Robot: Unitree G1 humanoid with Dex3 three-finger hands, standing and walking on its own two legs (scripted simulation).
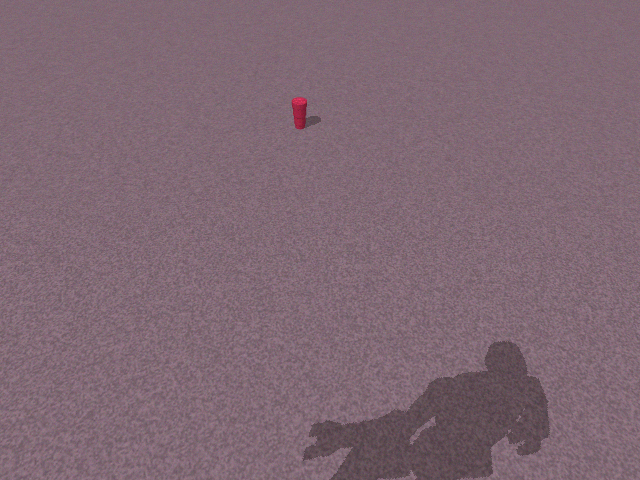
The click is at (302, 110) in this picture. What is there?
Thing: tapered cup
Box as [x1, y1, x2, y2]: [292, 97, 306, 128]
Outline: 296,97 292,99 294,123 296,128 303,128 305,123 306,100 301,97
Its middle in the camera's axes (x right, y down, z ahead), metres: -0.11 -0.71 +2.17
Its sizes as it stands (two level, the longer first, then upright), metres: 0.083 0.083 0.157
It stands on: the floor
